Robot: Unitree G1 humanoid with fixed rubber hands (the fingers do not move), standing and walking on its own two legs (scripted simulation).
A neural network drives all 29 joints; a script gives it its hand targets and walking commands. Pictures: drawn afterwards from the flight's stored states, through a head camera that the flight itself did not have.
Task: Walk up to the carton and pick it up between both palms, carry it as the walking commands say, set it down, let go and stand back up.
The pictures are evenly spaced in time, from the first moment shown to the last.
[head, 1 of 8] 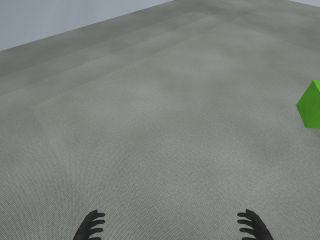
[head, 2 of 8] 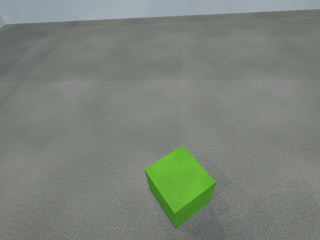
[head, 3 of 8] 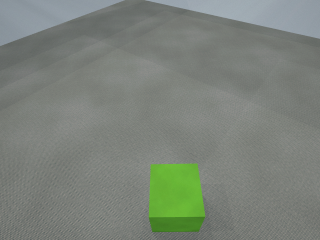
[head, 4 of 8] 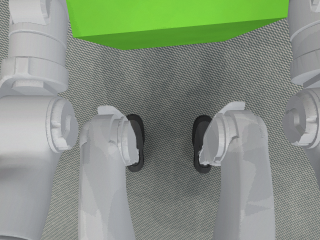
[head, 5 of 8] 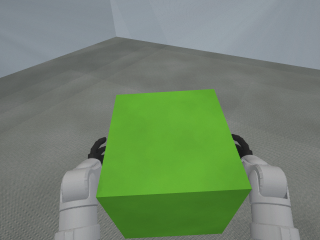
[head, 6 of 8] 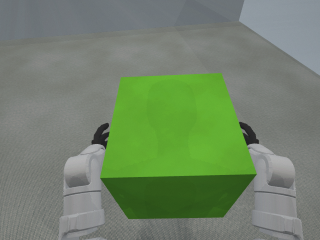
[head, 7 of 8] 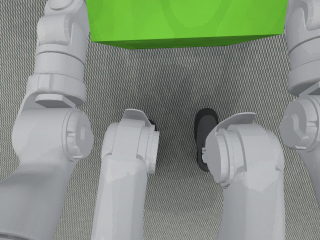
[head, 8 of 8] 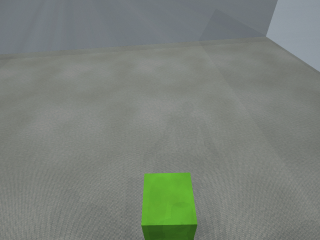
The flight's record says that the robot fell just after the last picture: no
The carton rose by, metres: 0.69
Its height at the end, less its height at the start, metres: +0.00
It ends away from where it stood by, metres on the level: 1.30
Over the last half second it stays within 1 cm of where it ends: yes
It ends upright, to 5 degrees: yes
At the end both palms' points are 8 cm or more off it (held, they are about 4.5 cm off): yes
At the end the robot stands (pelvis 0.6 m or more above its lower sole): yes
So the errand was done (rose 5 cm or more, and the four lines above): yes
